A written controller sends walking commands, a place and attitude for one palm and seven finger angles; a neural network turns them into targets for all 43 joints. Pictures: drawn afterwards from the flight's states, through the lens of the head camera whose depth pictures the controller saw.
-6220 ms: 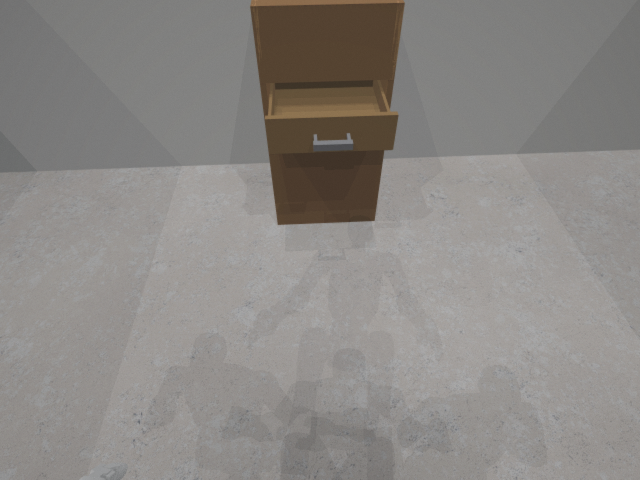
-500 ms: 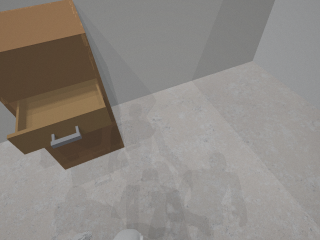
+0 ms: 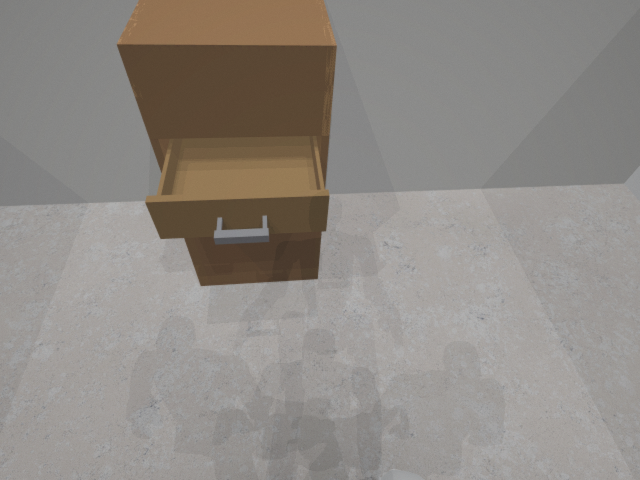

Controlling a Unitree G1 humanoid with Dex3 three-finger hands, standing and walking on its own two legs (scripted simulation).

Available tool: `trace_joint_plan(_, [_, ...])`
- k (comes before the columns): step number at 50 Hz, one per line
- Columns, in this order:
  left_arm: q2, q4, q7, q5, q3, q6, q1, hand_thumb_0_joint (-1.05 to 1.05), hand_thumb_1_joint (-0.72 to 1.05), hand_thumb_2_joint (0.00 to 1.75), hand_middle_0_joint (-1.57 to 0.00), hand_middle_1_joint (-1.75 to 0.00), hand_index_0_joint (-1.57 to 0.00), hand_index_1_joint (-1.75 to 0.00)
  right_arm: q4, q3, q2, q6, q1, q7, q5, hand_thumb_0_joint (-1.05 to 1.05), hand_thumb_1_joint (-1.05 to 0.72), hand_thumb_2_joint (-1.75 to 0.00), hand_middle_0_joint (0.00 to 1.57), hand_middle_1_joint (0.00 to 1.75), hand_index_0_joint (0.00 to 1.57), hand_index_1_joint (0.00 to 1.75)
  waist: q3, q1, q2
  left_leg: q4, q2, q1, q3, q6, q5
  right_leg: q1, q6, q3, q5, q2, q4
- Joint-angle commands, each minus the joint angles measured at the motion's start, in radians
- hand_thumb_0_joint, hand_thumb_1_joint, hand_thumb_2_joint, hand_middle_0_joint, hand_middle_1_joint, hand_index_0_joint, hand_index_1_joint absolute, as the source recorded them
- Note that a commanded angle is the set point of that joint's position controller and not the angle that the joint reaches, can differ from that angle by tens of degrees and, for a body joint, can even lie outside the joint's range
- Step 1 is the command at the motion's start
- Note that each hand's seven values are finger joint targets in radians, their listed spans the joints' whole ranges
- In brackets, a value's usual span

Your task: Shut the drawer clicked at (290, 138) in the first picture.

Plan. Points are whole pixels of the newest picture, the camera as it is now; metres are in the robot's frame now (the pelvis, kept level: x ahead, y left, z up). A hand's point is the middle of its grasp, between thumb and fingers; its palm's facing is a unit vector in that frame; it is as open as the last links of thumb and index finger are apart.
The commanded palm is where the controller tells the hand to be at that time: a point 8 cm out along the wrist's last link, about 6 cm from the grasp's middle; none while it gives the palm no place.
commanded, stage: turn to face it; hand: left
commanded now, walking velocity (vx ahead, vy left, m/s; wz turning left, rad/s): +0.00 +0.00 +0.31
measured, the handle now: (242, 228) +0.62 +0.21 -0.18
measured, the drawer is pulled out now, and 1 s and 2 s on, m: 0.21 0.21 0.21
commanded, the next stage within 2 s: take the last steps up to it in 0.22 s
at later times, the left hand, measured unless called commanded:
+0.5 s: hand out of the picture -0.02 +0.17 -0.16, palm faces +0.24 -0.95 -0.21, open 7.4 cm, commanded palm none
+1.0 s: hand (195, 474) +0.15 +0.19 -0.18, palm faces +0.14 -0.97 -0.19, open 7.4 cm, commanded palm none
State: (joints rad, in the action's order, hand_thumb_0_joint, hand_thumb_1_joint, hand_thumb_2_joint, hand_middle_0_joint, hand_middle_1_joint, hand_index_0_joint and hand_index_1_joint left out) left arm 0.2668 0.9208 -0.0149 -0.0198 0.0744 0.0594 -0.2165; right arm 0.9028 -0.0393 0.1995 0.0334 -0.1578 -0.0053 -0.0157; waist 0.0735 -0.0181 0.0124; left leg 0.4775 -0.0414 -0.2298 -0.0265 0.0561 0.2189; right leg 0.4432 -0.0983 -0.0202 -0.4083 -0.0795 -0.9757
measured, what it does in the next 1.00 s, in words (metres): walks ahead: right foot, then left foot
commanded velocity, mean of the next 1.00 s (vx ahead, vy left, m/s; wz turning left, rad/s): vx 0.21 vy -0.06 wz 0.06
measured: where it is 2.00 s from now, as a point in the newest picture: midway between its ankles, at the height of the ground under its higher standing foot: outside the picture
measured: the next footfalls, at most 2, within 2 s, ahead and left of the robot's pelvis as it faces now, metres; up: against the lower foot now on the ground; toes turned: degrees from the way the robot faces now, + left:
right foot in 0.18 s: +0.05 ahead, -0.14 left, +0.00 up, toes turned +2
left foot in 0.56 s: -0.02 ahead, +0.13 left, +0.00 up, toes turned +14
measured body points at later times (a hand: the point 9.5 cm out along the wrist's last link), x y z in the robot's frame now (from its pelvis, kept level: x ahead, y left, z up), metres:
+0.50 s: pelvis -0.02 -0.02 +0.00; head -0.01 -0.02 +0.45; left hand -0.03 +0.22 -0.15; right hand +0.06 -0.26 -0.15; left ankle -0.06 +0.12 -0.71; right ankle +0.01 -0.14 -0.74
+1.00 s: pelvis +0.10 -0.01 -0.01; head +0.13 -0.01 +0.44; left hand +0.14 +0.24 -0.16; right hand +0.02 -0.22 -0.17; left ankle -0.06 +0.11 -0.74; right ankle +0.23 -0.10 -0.73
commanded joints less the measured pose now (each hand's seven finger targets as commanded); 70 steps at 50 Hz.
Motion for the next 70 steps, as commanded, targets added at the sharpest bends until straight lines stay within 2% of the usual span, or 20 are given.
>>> trace_joint_plan(1, [0.055, -0.087, -0.010, 0.009, 0.005, -0.028, 0.028, 0.00, 0.90, 0.90, -0.20, -0.30, -0.20, -0.30, -0.048, -0.063, 0.210, -0.013, -0.045, 0.015, -0.008, 0.00, -0.90, -0.90, 0.20, 0.30, 0.20, 0.30, -0.087, 0.043, -0.156, -0.150, 0.266, 0.067, -0.292, 0.131, -0.281, -0.003, 0.016, 0.010, -0.019, 0.018, 0.104])
trace_joint_plan(7, [0.052, -0.056, -0.023, 0.012, 0.005, -0.057, -0.087, 0.00, 0.90, 0.90, -0.20, -0.30, -0.20, -0.30, -0.039, -0.058, 0.164, -0.012, -0.034, 0.012, 0.004, 0.00, -0.90, -0.90, 0.20, 0.30, 0.20, 0.30, -0.118, -0.014, -0.071, -0.021, 0.181, -0.117, -0.293, 0.058, -0.207, -0.356, 0.046, 0.016, 0.203, 0.031, 0.568])
trace_joint_plan(9, [0.188, -0.063, -0.029, -0.011, 0.027, -0.074, -0.100, 0.00, 0.90, 0.90, -0.20, -0.30, -0.20, -0.30, -0.066, -0.044, 0.074, -0.016, -0.048, 0.004, 0.013, 0.00, -0.90, -0.90, 0.20, 0.30, 0.20, 0.30, -0.100, -0.017, 0.256, 0.324, -0.039, -0.332, -0.030, -0.077, 0.304, -0.427, 0.215, 0.383, 0.390, -0.362, 0.713])
trace_joint_plan(10, [0.176, -0.072, -0.028, -0.001, 0.028, -0.071, -0.093, 0.00, 0.90, 0.90, -0.20, -0.30, -0.20, -0.30, -0.054, -0.061, 0.122, 0.001, -0.037, 0.009, 0.001, 0.00, -0.90, -0.90, 0.20, 0.30, 0.20, 0.30, -0.112, -0.023, 0.194, 0.496, 0.002, -0.285, -0.076, -0.074, 0.358, -0.303, 0.277, 0.364, 0.369, -0.391, 0.717])
trace_joint_plan(14, [0.085, -0.087, -0.025, -0.001, 0.008, -0.070, 0.038, 0.00, 0.90, 0.90, -0.20, -0.30, -0.20, -0.30, 0.011, -0.064, 0.101, 0.020, -0.080, -0.010, -0.002, 0.00, -0.90, -0.90, 0.20, 0.30, 0.20, 0.30, -0.014, 0.039, 0.136, 0.706, 0.054, -0.275, -0.026, -0.094, 0.169, -0.172, 0.228, 0.126, 0.257, -0.223, 0.716])
trace_joint_plan(22, [0.107, 0.021, -0.008, -0.016, 0.013, -0.086, -0.138, 0.00, 0.90, 0.90, -0.20, -0.30, -0.20, -0.30, 0.018, -0.036, 0.050, -0.018, -0.016, -0.017, -0.009, 0.00, -0.90, -0.90, 0.20, 0.30, 0.20, 0.30, -0.027, -0.044, 0.175, 0.269, 0.075, -0.182, 0.082, -0.082, 0.240, -0.290, 0.244, 0.145, -0.037, -0.222, 0.777])
trace_joint_plan(26, [0.075, 0.063, 0.002, 0.001, 0.004, -0.077, -0.106, 0.00, 0.90, 0.90, -0.20, -0.30, -0.20, -0.30, 0.101, -0.022, 0.036, -0.053, -0.201, 0.000, -0.008, 0.00, -0.90, -0.90, 0.20, 0.30, 0.20, 0.30, -0.047, 0.038, 0.103, -0.087, 0.052, 0.169, 0.125, -0.058, 0.100, -0.103, 0.175, 0.044, -0.156, -0.125, 0.644])
trace_joint_plan(28, [-0.033, 0.028, 0.017, 0.006, -0.020, -0.075, -0.065, 0.00, 0.90, 0.90, -0.20, -0.30, -0.20, -0.30, 0.133, -0.054, 0.187, -0.063, -0.336, 0.018, -0.019, 0.00, -0.90, -0.90, 0.20, 0.30, 0.20, 0.30, -0.004, 0.101, -0.298, -0.310, 0.388, 0.266, -0.343, 0.065, 0.398, 0.183, 0.091, -0.134, -0.122, 0.032, 0.238])
trace_joint_plan(29, [-0.006, -0.011, 0.021, -0.006, -0.016, -0.076, 0.004, 0.00, 0.90, 0.90, -0.20, -0.30, -0.20, -0.30, 0.126, -0.063, 0.233, -0.059, -0.351, 0.019, -0.018, 0.00, -0.90, -0.90, 0.20, 0.30, 0.20, 0.30, 0.041, 0.117, -0.275, -0.367, 0.475, 0.207, -0.472, 0.133, 0.486, 0.256, 0.102, -0.072, -0.140, 0.013, 0.107])
trace_joint_plan(31, [0.002, 0.012, 0.032, -0.011, -0.006, -0.076, 0.041, 0.00, 0.90, 0.90, -0.20, -0.30, -0.20, -0.30, 0.123, -0.043, 0.160, -0.068, -0.286, 0.030, -0.018, 0.00, -0.90, -0.90, 0.20, 0.30, 0.20, 0.30, 0.134, 0.090, -0.200, -0.389, 0.418, 0.116, -0.364, 0.127, 0.418, 0.286, 0.107, 0.001, -0.013, -0.027, -0.053])
trace_joint_plan(35, [-0.017, 0.083, 0.047, -0.004, -0.008, -0.079, -0.048, 0.00, 0.90, 0.90, -0.20, -0.30, -0.20, -0.30, 0.130, -0.017, 0.093, -0.100, -0.256, 0.040, -0.006, 0.00, -0.90, -0.90, 0.20, 0.30, 0.20, 0.30, 0.075, 0.034, -0.157, -0.336, 0.307, 0.160, -0.100, 0.081, -0.063, 0.215, 0.082, -0.020, 0.162, -0.026, -0.067])
trace_joint_plan(45, [-0.047, 0.040, 0.048, 0.005, -0.013, -0.077, 0.131, 0.00, 0.90, 0.90, -0.20, -0.30, -0.20, -0.30, 0.193, -0.029, 0.088, -0.102, -0.338, 0.044, -0.017, 0.00, -0.90, -0.90, 0.20, 0.30, 0.20, 0.30, 0.109, 0.069, -0.144, -0.267, 0.340, 0.168, -0.017, 0.090, -0.285, 0.137, 0.099, -0.068, 0.199, -0.021, 0.243])
trace_joint_plan(49, [-0.005, 0.102, 0.043, 0.003, 0.005, -0.096, -0.068, 0.00, 0.90, 0.90, -0.20, -0.30, -0.20, -0.30, 0.200, -0.035, 0.102, -0.093, -0.293, 0.040, -0.014, 0.00, -0.90, -0.90, 0.20, 0.30, 0.20, 0.30, -0.004, -0.030, -0.094, -0.015, 0.293, 0.088, 0.043, 0.044, -0.420, -0.253, 0.136, -0.129, 0.227, 0.063, 0.419])
trace_joint_plan(50, [0.038, 0.152, 0.036, -0.002, 0.019, -0.109, -0.219, 0.00, 0.90, 0.90, -0.20, -0.30, -0.20, -0.30, 0.202, -0.033, 0.084, -0.096, -0.293, 0.034, -0.005, 0.00, -0.90, -0.90, 0.20, 0.30, 0.20, 0.30, -0.082, -0.095, -0.014, 0.194, 0.235, -0.020, 0.085, 0.010, -0.348, -0.470, 0.157, -0.065, 0.233, 0.022, 0.460])
trace_joint_plan(51, [0.139, 0.183, 0.022, -0.009, 0.048, -0.121, -0.345, 0.00, 0.90, 0.90, -0.20, -0.30, -0.20, -0.30, 0.185, -0.021, 0.015, -0.101, -0.342, 0.024, 0.010, 0.00, -0.90, -0.90, 0.20, 0.30, 0.20, 0.30, -0.223, -0.124, 0.234, 0.528, 0.102, -0.235, 0.164, -0.034, 0.047, -0.683, 0.252, 0.290, 0.234, -0.242, 0.561])
trace_joint_plan(52, [0.183, 0.187, 0.017, 0.012, 0.046, -0.117, -0.374, 0.00, 0.90, 0.90, -0.20, -0.30, -0.20, -0.30, 0.156, -0.015, 0.025, -0.095, -0.304, 0.027, 0.018, 0.00, -0.90, -0.90, 0.20, 0.30, 0.20, 0.30, -0.259, -0.116, 0.239, 0.765, 0.062, -0.293, 0.075, -0.026, 0.381, -0.620, 0.333, 0.504, 0.211, -0.367, 0.703])
trace_joint_plan(54, [0.108, 0.131, 0.006, 0.012, 0.027, -0.106, -0.167, 0.00, 0.90, 0.90, -0.20, -0.30, -0.20, -0.30, 0.134, -0.034, 0.025, -0.079, -0.201, 0.019, 0.006, 0.00, -0.90, -0.90, 0.20, 0.30, 0.20, 0.30, -0.097, -0.058, 0.086, 0.869, 0.141, -0.337, 0.008, -0.009, 0.243, -0.348, 0.320, 0.435, -0.131, -0.320, 0.795])
trace_joint_plan(58, [-0.011, 0.097, -0.005, -0.001, -0.015, -0.120, -0.016, 0.00, 0.90, 0.90, -0.20, -0.30, -0.20, -0.30, 0.166, -0.022, -0.020, -0.044, -0.264, 0.012, -0.015, 0.00, -0.90, -0.90, 0.20, 0.30, 0.20, 0.30, -0.015, 0.057, 0.076, 0.688, 0.178, -0.211, 0.047, -0.052, 0.101, -0.081, 0.261, 0.101, 0.105, -0.193, 0.819])
trace_joint_plan(66, [0.013, 0.138, -0.001, -0.003, -0.010, -0.127, -0.102, 0.00, 0.90, 0.90, -0.20, -0.30, -0.20, -0.30, 0.104, -0.012, -0.021, -0.060, -0.102, 0.001, -0.009, 0.00, -0.90, -0.90, 0.20, 0.30, 0.20, 0.30, -0.013, 0.010, 0.061, 0.275, 0.151, -0.183, 0.097, -0.073, 0.094, -0.222, 0.303, 0.088, 0.243, -0.194, 0.799])
trace_joint_plan(70, [0.008, 0.163, 0.002, 0.003, -0.011, -0.119, -0.123, 0.00, 0.90, 0.90, -0.20, -0.30, -0.20, -0.30, 0.122, -0.005, -0.017, -0.079, -0.108, 0.007, -0.008, 0.00, -0.90, -0.90, 0.20, 0.30, 0.20, 0.30, -0.014, 0.020, 0.067, 0.071, 0.111, -0.035, 0.127, -0.066, 0.019, -0.229, 0.268, 0.060, 0.244, -0.152, 0.717])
